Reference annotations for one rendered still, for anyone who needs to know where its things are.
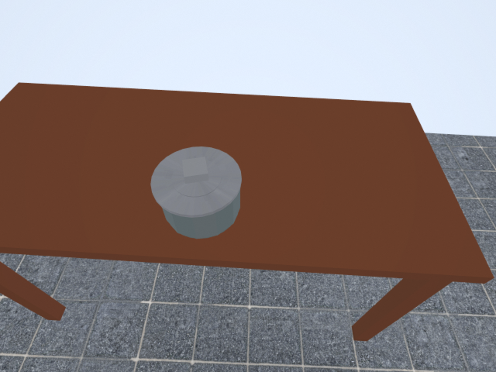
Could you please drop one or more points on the pot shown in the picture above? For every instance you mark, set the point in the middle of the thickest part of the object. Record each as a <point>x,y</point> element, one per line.
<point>206,226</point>

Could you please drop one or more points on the table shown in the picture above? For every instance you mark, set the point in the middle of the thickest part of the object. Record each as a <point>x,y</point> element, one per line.
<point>329,186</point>

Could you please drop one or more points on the knob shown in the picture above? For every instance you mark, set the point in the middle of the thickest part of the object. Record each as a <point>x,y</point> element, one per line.
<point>195,170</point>

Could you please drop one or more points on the lid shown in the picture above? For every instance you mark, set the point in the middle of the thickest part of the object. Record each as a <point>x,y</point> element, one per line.
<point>200,198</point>

